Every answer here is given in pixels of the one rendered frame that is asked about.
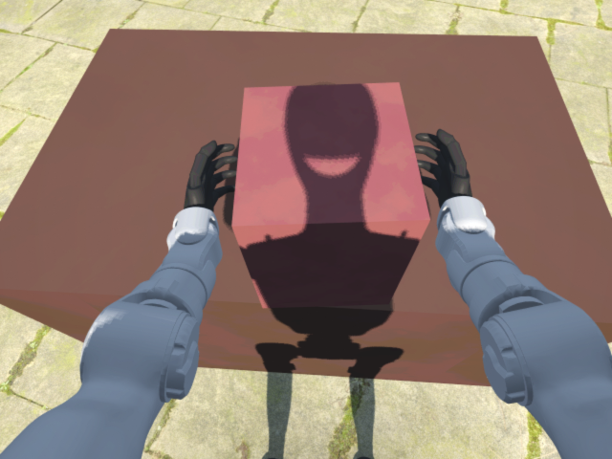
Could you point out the robot right upper arm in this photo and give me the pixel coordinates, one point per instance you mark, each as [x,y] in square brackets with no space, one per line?
[551,359]

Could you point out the robot left upper arm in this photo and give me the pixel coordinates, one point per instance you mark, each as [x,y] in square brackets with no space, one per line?
[138,358]

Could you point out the left robot forearm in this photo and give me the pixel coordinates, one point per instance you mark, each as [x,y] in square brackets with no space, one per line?
[187,275]

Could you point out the carton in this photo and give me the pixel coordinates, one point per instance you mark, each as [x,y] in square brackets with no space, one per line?
[329,205]

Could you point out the right robot forearm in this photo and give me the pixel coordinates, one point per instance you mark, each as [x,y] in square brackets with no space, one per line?
[479,270]

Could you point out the pedestal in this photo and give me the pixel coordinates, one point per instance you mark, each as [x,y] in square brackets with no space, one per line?
[90,221]

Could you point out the robot left hand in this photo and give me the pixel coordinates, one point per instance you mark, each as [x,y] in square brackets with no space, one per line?
[200,189]

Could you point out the robot right hand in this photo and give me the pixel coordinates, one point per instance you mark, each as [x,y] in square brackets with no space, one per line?
[451,172]

